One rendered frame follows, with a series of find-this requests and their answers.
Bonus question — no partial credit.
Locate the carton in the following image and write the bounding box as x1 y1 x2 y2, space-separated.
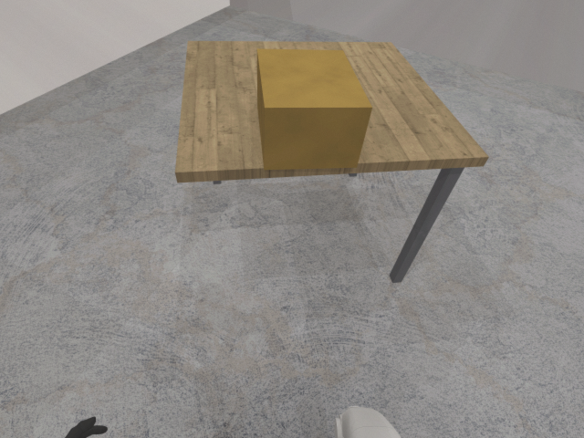
257 48 372 170

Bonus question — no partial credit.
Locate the table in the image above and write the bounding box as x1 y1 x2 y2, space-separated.
175 41 489 283

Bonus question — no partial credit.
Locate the robot right thigh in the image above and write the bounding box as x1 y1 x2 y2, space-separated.
335 407 401 438

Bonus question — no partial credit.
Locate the left robot hand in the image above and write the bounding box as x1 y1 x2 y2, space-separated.
65 417 108 438

